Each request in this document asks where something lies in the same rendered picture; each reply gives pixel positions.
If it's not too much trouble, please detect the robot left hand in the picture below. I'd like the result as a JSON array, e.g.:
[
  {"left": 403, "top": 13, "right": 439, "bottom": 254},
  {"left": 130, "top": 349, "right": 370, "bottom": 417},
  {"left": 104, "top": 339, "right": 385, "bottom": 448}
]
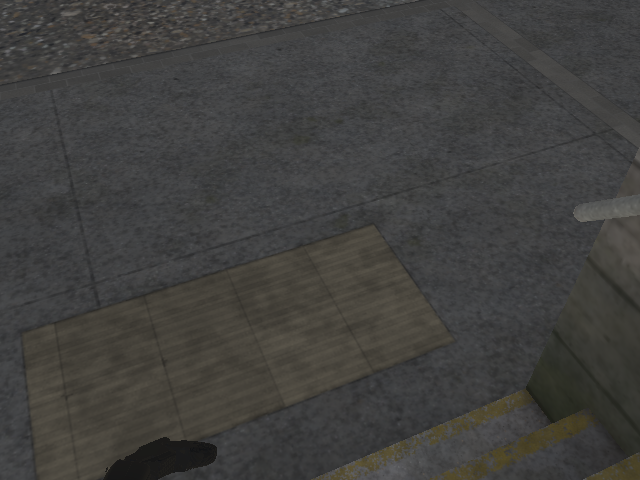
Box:
[{"left": 103, "top": 437, "right": 217, "bottom": 480}]

